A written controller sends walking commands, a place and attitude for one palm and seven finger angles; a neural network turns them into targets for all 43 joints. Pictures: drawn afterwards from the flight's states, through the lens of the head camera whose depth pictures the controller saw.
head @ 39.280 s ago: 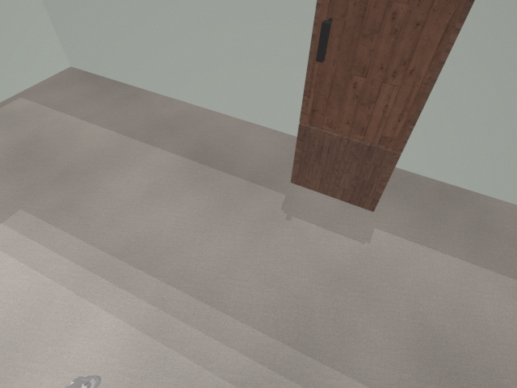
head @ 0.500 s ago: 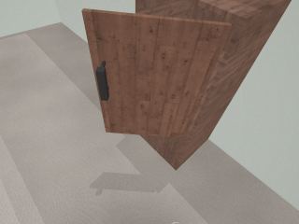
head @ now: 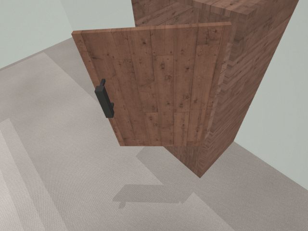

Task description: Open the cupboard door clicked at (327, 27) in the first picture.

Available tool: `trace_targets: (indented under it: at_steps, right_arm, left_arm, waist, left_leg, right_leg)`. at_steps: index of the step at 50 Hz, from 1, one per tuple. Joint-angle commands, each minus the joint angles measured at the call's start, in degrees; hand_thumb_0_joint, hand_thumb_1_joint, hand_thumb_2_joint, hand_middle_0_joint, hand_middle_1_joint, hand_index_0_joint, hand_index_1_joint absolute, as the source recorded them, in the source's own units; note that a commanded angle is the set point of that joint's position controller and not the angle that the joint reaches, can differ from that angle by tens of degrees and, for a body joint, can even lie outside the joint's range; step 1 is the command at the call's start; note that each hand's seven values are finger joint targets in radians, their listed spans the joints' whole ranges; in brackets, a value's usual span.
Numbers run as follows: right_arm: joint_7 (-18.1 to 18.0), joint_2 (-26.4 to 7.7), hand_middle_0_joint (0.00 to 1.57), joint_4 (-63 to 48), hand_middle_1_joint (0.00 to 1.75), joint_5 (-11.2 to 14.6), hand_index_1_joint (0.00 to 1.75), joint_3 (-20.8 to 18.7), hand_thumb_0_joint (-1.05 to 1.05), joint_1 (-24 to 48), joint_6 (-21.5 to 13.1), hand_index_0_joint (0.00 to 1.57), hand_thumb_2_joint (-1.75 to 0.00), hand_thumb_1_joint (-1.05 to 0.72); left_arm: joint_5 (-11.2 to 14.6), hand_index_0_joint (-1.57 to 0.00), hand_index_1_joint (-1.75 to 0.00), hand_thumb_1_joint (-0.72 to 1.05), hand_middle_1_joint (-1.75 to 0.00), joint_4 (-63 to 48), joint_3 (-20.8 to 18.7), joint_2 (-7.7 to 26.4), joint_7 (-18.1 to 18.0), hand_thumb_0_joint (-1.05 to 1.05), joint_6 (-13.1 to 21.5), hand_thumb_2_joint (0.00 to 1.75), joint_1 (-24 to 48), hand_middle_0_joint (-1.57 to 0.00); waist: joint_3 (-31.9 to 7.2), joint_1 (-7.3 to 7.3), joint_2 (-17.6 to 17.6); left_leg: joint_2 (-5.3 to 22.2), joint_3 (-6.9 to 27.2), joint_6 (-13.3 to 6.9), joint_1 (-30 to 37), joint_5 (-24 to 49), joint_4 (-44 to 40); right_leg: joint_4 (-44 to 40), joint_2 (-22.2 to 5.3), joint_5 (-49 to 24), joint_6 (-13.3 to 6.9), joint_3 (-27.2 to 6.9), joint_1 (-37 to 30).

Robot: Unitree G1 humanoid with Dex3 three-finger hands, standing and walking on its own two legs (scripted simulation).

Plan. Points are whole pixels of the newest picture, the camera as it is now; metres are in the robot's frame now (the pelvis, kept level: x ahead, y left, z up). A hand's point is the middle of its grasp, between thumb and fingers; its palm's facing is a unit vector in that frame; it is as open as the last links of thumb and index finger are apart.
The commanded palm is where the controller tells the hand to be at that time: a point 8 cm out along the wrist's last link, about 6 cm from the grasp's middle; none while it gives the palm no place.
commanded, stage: come to a stop and stand still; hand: left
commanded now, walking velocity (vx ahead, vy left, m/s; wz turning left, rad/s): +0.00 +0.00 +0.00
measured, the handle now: (106, 98) +0.52 +0.20 +0.03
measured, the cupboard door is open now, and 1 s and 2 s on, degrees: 44 44 44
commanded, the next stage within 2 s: look again from close up in 0.56 s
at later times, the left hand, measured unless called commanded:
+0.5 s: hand out of the picture +0.12 +0.17 -0.15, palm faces -0.02 -0.95 -0.30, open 7.4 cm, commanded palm none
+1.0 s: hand out of the picture +0.05 +0.17 -0.16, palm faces +0.02 -0.97 -0.26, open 7.4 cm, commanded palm none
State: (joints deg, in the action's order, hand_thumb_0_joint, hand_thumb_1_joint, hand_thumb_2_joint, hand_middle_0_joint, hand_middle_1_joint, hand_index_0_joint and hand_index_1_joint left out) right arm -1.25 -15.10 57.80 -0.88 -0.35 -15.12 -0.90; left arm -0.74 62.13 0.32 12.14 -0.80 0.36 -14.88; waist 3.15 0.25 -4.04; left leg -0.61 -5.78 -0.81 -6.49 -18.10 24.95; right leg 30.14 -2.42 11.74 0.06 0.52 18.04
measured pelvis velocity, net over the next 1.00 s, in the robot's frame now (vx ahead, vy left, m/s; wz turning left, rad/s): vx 0.02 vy -0.04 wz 0.02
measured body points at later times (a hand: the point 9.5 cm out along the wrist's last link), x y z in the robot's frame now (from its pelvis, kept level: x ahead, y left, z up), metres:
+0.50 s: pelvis +0.02 -0.04 +0.00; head +0.05 -0.07 +0.45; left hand +0.12 +0.22 -0.13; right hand +0.05 -0.29 -0.16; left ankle -0.05 +0.11 -0.74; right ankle +0.05 -0.12 -0.74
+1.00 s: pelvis +0.02 -0.04 +0.01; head +0.03 -0.05 +0.45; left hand +0.05 +0.22 -0.14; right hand +0.02 -0.28 -0.16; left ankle -0.05 +0.11 -0.74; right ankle +0.05 -0.12 -0.74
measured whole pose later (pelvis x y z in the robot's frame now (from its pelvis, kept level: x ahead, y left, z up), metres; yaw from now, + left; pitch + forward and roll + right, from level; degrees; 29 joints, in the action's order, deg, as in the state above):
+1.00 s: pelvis +0.02 -0.04 +0.01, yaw +1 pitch -1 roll +0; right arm -1.7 -11.7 64.8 -0.9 0.5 -15.4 -1.1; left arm -0.5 64.4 -0.1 12.5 -1.1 0.8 -11.3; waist 2.4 0.0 -0.9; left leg 3.5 -3.6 2.7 -2.8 -16.9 20.6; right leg 24.7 1.4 10.9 -3.1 3.5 13.3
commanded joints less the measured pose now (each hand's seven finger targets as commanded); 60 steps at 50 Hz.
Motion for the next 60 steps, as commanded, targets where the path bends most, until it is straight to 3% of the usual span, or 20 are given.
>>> trace_targets:
  at_steps: [1, 7, 23, 39, 45, 52, 60]
  right_arm:
    - [-0.35, -5.91, 0.2, -1.56, 0.3, -0.23, 0.3, -1.34, 0.0, -1.53, -1.58, 0.2, -0.9, -0.9]
    - [-0.35, -5.94, 0.2, 0.48, 0.3, -0.4, 0.3, -1.0, 0.0, -1.1, -1.15, 0.2, -0.9, -0.9]
    - [-0.53, -5.63, 0.2, 2.38, 0.3, -0.38, 0.3, -0.98, 0.0, -1.18, -0.95, 0.2, -0.9, -0.9]
    - [-0.44, -4.13, 0.2, 4.44, 0.3, -0.25, 0.3, -0.72, 0.0, -2.72, -0.86, 0.2, -0.9, -0.9]
    - [-0.5, -3.54, 0.2, 5.14, 0.3, -0.22, 0.3, -0.56, 0.0, -3.68, -1.0, 0.2, -0.9, -0.9]
    - [-0.65, -2.51, 0.2, 5.86, 0.3, -0.19, 0.3, -0.46, 0.0, -4.39, -1.01, 0.2, -0.9, -0.9]
    - [-0.8, -1.93, 0.2, 6.15, 0.3, -0.14, 0.3, -0.59, 0.0, -4.81, -1.36, 0.2, -0.9, -0.9]
  left_arm:
    - [0.07, -0.2, -0.3, 0.9, -0.3, -2.99, -2.2, 10.17, -0.58, 0.0, 1.81, 0.9, 2.52, -0.2]
    - [0.15, -0.2, -0.3, 0.9, -0.3, -2.76, -2.27, 10.92, -0.68, 0.0, 1.7, 0.9, 5.16, -0.2]
    - [0.22, -0.2, -0.3, 0.9, -0.3, -3.39, -2.75, 11.36, -0.86, 0.0, 1.96, 0.9, 7.57, -0.2]
    - [0.23, -0.2, -0.3, 0.9, -0.3, -1.37, -2.53, 10.34, -0.66, 0.0, 1.77, 0.9, 4.97, -0.2]
    - [0.26, -0.2, -0.3, 0.9, -0.3, -0.77, -2.36, 9.79, -0.65, 0.0, 1.79, 0.9, 3.77, -0.2]
    - [0.21, -0.2, -0.3, 0.9, -0.3, -0.39, -2.08, 8.29, -0.68, 0.0, 1.5, 0.9, 3.14, -0.2]
    - [0.26, -0.2, -0.3, 0.9, -0.3, -0.36, -2.12, 7.66, -0.75, 0.0, 1.62, 0.9, 2.68, -0.2]
  waist:
    - [-4.38, -0.72, 4.31]
    - [-3.14, -0.54, 4.87]
    - [-5.24, -0.56, 4.81]
    - [-2.47, -0.59, 4.13]
    - [-2.43, -0.43, 4.06]
    - [0.25, -0.24, 3.97]
    - [-0.88, -0.11, 3.6]
  left_leg:
    - [6.89, 6.0, -1.52, -1.83, 13.04, -5.66]
    - [6.75, 5.55, -0.7, -2.98, 10.23, -6.2]
    - [7.3, 4.29, 0.53, -0.79, 10.9, -6.76]
    - [7.32, 4.36, 0.28, -1.4, 6.43, -7.84]
    - [7.4, 4.52, 0.2, -1.82, 6.73, -7.89]
    - [7.49, 5.05, -0.04, -3.51, 5.82, -8.4]
    - [7.58, 5.4, -0.21, -3.43, 7.95, -8.08]
  right_leg:
    - [-2.57, -4.5, -14.6, -3.65, -5.04, -7.27]
    - [-4.12, -5.25, -14.82, -4.0, -6.03, -8.72]
    - [-6.9, -5.34, -19.9, -4.11, -6.88, -12.14]
    - [-10.57, -4.36, -8.6, -3.85, -6.9, -9.64]
    - [-10.17, -4.4, -8.63, -3.78, -6.27, -9.94]
    - [-10.0, -3.93, -5.74, -3.51, -5.59, -8.42]
    - [-8.28, -4.15, -9.59, -3.51, -4.98, -9.44]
